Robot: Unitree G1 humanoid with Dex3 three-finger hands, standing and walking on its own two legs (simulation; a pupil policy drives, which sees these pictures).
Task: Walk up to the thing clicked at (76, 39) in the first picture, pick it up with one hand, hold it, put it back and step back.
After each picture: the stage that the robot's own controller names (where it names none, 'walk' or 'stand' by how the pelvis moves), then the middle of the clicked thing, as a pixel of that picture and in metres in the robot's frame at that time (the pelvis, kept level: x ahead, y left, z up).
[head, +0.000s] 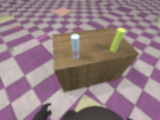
stand; (75, 47) +0.61 +0.17 -0.01
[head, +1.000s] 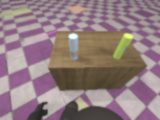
rise first; (73, 48) +0.57 +0.20 +0.01
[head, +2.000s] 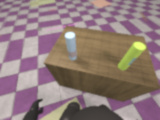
rise first; (71, 47) +0.51 +0.20 +0.03
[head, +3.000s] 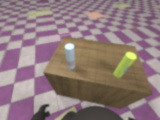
stand; (70, 57) +0.49 +0.20 -0.01
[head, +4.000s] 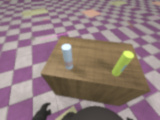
stand; (68, 58) +0.48 +0.21 -0.01
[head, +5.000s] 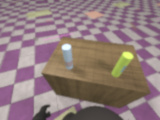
stand; (68, 58) +0.49 +0.22 -0.01
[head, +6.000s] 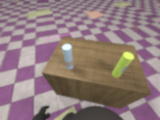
stand; (68, 58) +0.48 +0.21 -0.01
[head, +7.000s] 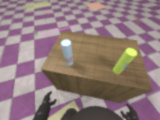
rise first; (68, 54) +0.49 +0.22 -0.01
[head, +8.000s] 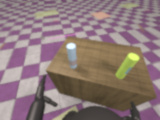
rise first; (72, 57) +0.49 +0.20 -0.01
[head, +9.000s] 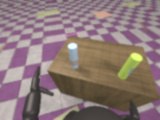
go down; (73, 57) +0.49 +0.19 -0.01
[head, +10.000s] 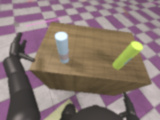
go down; (63, 50) +0.47 +0.19 +0.05
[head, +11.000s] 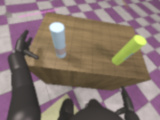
close in; (59, 43) +0.49 +0.19 +0.07
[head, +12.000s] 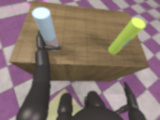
close; (48, 34) +0.52 +0.20 +0.10
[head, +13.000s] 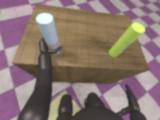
lift; (51, 38) +0.50 +0.20 +0.10
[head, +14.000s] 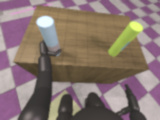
lift; (51, 40) +0.49 +0.20 +0.10
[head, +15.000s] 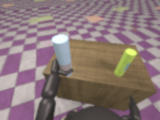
lift; (64, 58) +0.31 +0.17 +0.20
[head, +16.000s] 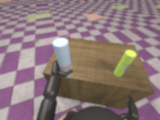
hold; (64, 60) +0.32 +0.17 +0.17
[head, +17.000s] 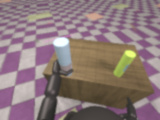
hold; (64, 59) +0.33 +0.17 +0.17
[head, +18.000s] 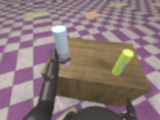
crouch; (62, 48) +0.40 +0.19 +0.19
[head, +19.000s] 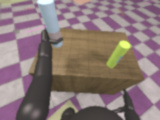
lower; (52, 27) +0.52 +0.20 +0.22
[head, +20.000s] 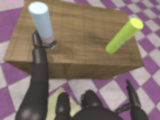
lower; (45, 31) +0.53 +0.21 +0.10
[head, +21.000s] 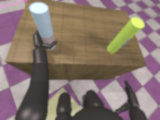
lower; (46, 31) +0.53 +0.21 +0.10
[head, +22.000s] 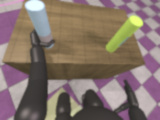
lower; (43, 29) +0.54 +0.21 +0.10
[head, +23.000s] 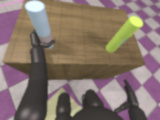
lower; (43, 30) +0.53 +0.21 +0.10
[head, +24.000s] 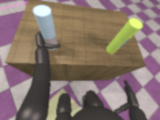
open; (48, 32) +0.53 +0.19 +0.10
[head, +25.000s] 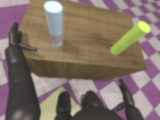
sink last; (55, 29) +0.53 +0.18 +0.10
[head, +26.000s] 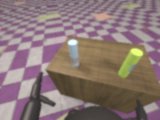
sink last; (74, 54) +0.51 +0.19 +0.04
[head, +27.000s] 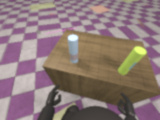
stand; (73, 50) +0.51 +0.18 +0.04
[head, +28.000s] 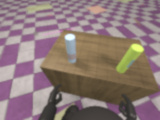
stand; (71, 50) +0.51 +0.19 +0.05
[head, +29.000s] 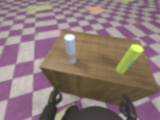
stand; (70, 50) +0.51 +0.19 +0.05
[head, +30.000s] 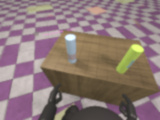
stand; (71, 50) +0.51 +0.19 +0.05
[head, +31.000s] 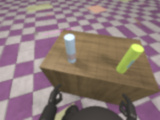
stand; (70, 50) +0.50 +0.19 +0.05
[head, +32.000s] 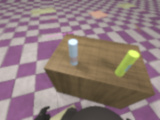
stand; (73, 53) +0.51 +0.18 +0.01
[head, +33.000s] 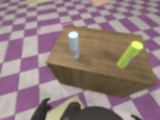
walk; (74, 46) +0.55 +0.17 +0.00
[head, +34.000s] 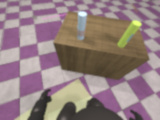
walk; (81, 27) +0.75 +0.14 +0.01
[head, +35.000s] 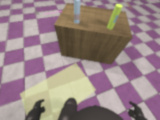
walk; (76, 11) +1.05 +0.27 +0.01
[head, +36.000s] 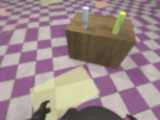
stand; (85, 18) +1.15 +0.17 +0.00
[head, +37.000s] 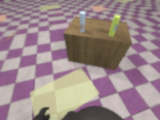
stand; (82, 22) +1.16 +0.19 -0.01
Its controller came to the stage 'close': yes
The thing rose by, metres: 0.20
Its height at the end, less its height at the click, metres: +0.00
